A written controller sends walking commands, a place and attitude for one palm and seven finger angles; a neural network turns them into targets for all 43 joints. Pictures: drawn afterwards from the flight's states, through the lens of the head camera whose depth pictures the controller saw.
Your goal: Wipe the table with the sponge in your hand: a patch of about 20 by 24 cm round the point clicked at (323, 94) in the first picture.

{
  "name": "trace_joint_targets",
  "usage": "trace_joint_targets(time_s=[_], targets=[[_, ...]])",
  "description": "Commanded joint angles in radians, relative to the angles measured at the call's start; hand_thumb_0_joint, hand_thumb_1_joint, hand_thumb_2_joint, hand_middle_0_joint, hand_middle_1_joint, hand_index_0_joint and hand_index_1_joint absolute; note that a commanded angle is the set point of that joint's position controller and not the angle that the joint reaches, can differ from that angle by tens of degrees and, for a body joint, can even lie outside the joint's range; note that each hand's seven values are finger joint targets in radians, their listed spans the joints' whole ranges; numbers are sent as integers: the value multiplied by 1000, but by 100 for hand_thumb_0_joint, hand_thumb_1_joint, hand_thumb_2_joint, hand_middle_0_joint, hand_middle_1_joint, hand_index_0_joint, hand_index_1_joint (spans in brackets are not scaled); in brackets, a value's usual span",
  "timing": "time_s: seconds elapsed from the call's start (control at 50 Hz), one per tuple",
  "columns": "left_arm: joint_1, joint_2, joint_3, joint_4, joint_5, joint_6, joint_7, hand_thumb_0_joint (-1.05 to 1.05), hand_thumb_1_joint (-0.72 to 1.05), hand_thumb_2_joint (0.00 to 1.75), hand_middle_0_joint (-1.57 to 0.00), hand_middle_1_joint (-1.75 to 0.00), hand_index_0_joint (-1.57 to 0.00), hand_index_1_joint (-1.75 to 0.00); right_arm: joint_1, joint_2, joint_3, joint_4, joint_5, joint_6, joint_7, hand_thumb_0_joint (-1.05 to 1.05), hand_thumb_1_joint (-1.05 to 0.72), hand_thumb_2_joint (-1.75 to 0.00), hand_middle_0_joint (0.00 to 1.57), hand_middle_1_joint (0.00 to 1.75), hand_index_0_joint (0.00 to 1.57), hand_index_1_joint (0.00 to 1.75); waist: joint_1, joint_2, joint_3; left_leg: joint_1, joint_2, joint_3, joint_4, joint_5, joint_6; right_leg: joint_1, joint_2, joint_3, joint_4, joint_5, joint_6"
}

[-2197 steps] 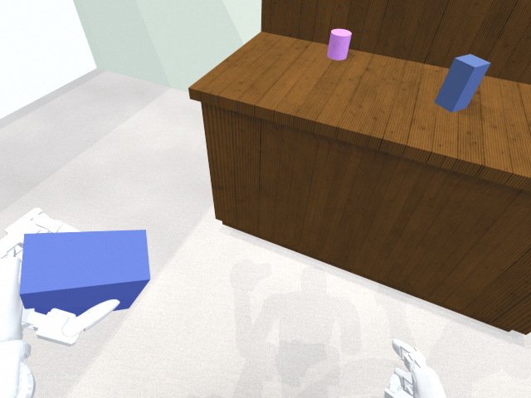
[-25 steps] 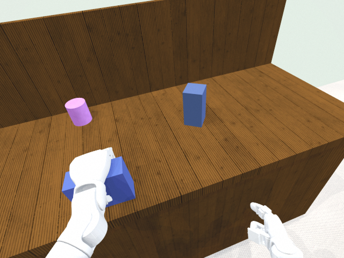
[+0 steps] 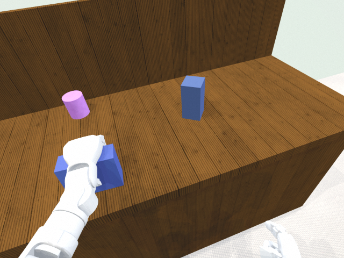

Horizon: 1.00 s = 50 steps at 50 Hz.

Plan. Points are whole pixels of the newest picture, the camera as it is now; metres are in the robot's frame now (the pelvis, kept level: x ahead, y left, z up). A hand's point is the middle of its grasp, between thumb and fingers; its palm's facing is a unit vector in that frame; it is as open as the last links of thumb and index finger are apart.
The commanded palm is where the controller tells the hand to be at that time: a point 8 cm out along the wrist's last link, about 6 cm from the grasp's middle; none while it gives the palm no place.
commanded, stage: wipe forward along the middle lane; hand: left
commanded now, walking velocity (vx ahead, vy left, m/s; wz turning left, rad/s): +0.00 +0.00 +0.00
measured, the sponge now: (94, 175) +0.31 +0.26 +0.02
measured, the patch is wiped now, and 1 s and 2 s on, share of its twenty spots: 0.95 0.95 0.95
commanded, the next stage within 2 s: slide back across to the first lane in 1.10 s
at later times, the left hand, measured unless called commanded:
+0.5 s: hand (90, 150) +0.37 +0.28 +0.06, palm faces -0.06 -0.04 -1.00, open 9.9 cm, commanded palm +0.35 +0.29 +0.10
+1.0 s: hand (86, 136) +0.42 +0.31 +0.06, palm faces -0.08 -0.03 -1.00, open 9.9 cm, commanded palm +0.40 +0.31 +0.10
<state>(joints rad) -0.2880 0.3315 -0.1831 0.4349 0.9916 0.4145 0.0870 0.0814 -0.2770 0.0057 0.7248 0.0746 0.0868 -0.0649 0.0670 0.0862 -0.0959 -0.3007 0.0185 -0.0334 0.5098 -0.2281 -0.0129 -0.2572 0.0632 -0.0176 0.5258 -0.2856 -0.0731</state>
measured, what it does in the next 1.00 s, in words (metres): stands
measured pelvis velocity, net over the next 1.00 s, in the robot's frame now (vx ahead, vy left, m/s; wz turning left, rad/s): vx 0.00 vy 0.03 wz -0.01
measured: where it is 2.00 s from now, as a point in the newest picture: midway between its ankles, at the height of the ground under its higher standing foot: outside the picture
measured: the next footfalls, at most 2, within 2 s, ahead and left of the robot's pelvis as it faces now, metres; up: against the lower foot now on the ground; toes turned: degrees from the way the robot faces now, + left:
none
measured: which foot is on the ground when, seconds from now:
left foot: down 0.00-1.00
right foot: down 0.00-1.00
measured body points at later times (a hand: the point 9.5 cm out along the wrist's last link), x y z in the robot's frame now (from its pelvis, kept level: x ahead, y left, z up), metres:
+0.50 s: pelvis -0.01 +0.00 -0.01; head -0.02 -0.02 +0.44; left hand +0.36 +0.27 +0.12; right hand +0.14 -0.25 -0.13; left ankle +0.03 +0.14 -0.73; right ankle -0.01 -0.07 -0.73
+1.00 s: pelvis +0.00 +0.03 -0.01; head +0.02 +0.02 +0.44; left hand +0.42 +0.31 +0.12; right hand +0.10 -0.23 -0.13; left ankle +0.03 +0.15 -0.73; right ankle -0.01 -0.07 -0.73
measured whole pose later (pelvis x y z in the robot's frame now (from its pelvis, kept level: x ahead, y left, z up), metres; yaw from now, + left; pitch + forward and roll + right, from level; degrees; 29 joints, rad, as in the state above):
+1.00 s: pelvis +0.00 +0.03 -0.01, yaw -1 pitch +9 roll -1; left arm -0.73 0.44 -0.04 1.02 1.03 0.25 0.18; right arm 0.21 -0.27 0.00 0.74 0.08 0.12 -0.03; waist -0.04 0.06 -0.13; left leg -0.51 0.01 -0.02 0.60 -0.24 0.01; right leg -0.44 0.05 -0.01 0.56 -0.27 -0.03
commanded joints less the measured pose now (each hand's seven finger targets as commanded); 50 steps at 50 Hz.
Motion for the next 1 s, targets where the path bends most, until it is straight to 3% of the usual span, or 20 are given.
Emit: trace_joint_targets(time_s=[0.0,0.04,0.08,0.12,0.14,0.16,0.28,0.32,0.34,0.38,0.44,0.5,0.54,0.58,0.64,0.68,0.72,0.76,0.86,0.98], targets=[[-292,162,64,-5,25,-19,46,0,10,130,-120,-160,-120,-160,-158,-100,-34,-164,4,-50,-6,0,-90,-90,20,30,20,30,-17,-173,-124,54,-68,42,-10,71,58,-23,-26,74,-127,186,25],[-320,202,101,-2,25,-33,54,0,10,130,-120,-160,-120,-160,-154,-102,-35,-161,4,-44,-5,0,-90,-90,20,30,20,30,-12,-154,-133,44,-68,35,-12,68,55,-24,-24,84,-123,186,20],[-348,178,76,25,23,-40,63,0,10,130,-120,-160,-120,-160,-139,-100,-37,-160,6,-43,-5,0,-90,-90,20,30,20,30,-28,-165,-131,34,-67,41,-4,55,59,-33,-28,72,-120,172,28],[-382,200,87,66,29,-44,71,0,10,130,-120,-160,-120,-160,-128,-103,-37,-153,6,-39,-6,0,-90,-90,20,30,20,30,-32,-169,-124,16,-67,40,-3,36,58,-46,-29,73,-120,141,29],[-384,240,127,69,25,-50,74,0,10,130,-120,-160,-120,-160,-130,-105,-37,-153,6,-38,-7,0,-90,-90,20,30,20,30,-23,-164,-122,13,-66,34,-9,28,58,-50,-26,82,-129,126,27],[-415,223,102,78,26,-55,78,0,10,130,-120,-160,-120,-160,-121,-104,-37,-152,6,-38,-8,0,-90,-90,20,30,20,30,-36,-146,-126,9,-67,41,-3,24,60,-51,-29,76,-121,123,30],[-505,273,122,190,37,-72,90,0,10,130,-120,-160,-120,-160,-84,-107,-37,-138,9,-34,-10,0,-90,-90,20,30,20,30,-47,-154,-126,-28,-65,36,-1,-22,60,-78,-32,71,-126,36,34],[-538,296,131,217,39,-81,93,0,10,130,-120,-160,-120,-160,-73,-109,-38,-137,8,-32,-11,0,-90,-90,20,30,20,30,-52,-141,-136,-37,-65,40,7,-25,61,-78,-35,80,-129,33,37],[-555,345,170,228,45,-89,93,0,10,130,-120,-160,-120,-160,-67,-113,-37,-132,7,-30,-11,0,-90,-90,20,30,20,30,-45,-127,-152,-41,-63,34,2,-20,59,-73,-31,87,-125,38,31],[-563,328,151,268,53,-101,97,0,10,130,-120,-160,-120,-160,-42,-111,-40,-132,6,-29,-6,0,-90,-90,20,30,20,30,-55,-129,-157,-55,-62,38,13,-12,61,-69,-33,76,-110,68,34],[-569,374,190,289,55,-117,98,0,10,130,-120,-160,-120,-160,-31,-116,-40,-136,5,-23,-2,0,-90,-90,20,30,20,30,-47,-119,-188,-71,-62,36,17,11,61,-46,-32,84,-104,116,32],[-610,357,159,327,66,-126,100,0,10,130,-120,-160,-120,-160,-5,-119,-44,-131,7,-20,1,0,-90,-90,20,30,20,30,-67,-112,-176,-78,-61,40,23,1,63,-70,-32,72,-101,105,35],[-620,397,197,343,62,-133,103,0,10,130,-120,-160,-120,-160,2,-121,-44,-130,7,-18,4,0,-90,-90,20,30,20,30,-60,-115,-188,-87,-59,35,19,11,63,-58,-31,72,-99,119,33],[-662,367,159,368,70,-136,108,0,10,130,-120,-160,-120,-160,18,-123,-47,-123,8,-18,4,0,-90,-90,20,30,20,30,-82,-104,-174,-84,-57,40,24,-6,64,-91,-31,62,-101,91,37],[-679,377,176,379,71,-144,111,0,10,130,-120,-160,-120,-160,32,-124,-49,-119,6,-16,9,0,-90,-90,20,30,20,30,-75,-95,-216,-77,-53,34,23,31,63,-77,-26,52,-87,142,30],[-686,350,152,396,72,-144,118,0,10,130,-120,-160,-120,-160,46,-125,-54,-114,5,-14,13,0,-90,-90,20,30,20,30,-88,-96,-216,-72,-52,41,33,33,64,-88,-26,46,-82,156,33],[-691,386,180,419,73,-142,123,0,10,130,-120,-160,-120,-160,55,-131,-55,-106,5,-11,15,0,-90,-90,20,30,20,30,-86,-124,-236,-80,-50,41,36,45,64,-72,-26,48,-78,183,34],[-712,369,167,414,69,-147,123,0,10,130,-120,-160,-120,-160,60,-131,-55,-107,5,-10,16,0,-90,-90,20,30,20,30,-91,-111,-247,-73,-50,38,34,62,65,-70,-24,40,-70,204,33],[-760,413,186,463,80,-138,131,0,10,130,-120,-160,-120,-160,74,-138,-53,-98,5,-6,20,0,-90,-90,20,30,20,30,-99,-103,-225,-86,-46,32,30,52,64,-100,-20,30,-69,173,33],[-795,386,163,505,100,-136,134,0,10,130,-120,-160,-120,-160,100,-136,-55,-96,1,-4,28,0,-90,-90,20,30,20,30,-108,-76,-256,-61,-38,21,38,79,60,-140,-12,10,-51,170,26]])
